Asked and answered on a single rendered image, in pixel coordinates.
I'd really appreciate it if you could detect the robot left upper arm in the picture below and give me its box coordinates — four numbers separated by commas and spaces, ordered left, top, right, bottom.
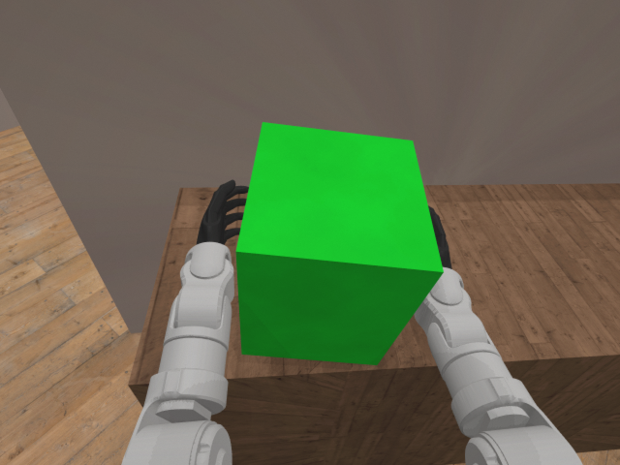
123, 420, 233, 465

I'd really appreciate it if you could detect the right robot hand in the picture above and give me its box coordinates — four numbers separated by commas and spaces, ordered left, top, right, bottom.
428, 206, 452, 269

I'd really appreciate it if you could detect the pedestal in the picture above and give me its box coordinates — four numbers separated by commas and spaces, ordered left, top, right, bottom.
128, 183, 620, 465

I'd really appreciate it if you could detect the robot right forearm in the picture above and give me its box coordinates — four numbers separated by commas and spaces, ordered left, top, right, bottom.
414, 267, 583, 465

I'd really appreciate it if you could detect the robot right upper arm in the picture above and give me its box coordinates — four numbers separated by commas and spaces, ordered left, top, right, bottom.
465, 425, 580, 465

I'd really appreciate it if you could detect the carton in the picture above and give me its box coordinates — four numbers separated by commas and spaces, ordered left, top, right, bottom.
236, 122, 444, 365

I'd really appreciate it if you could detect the left robot hand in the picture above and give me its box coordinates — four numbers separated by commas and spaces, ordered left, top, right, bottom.
197, 180, 249, 245

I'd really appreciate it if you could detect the robot left forearm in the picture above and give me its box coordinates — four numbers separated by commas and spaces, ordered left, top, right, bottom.
121, 242, 234, 465

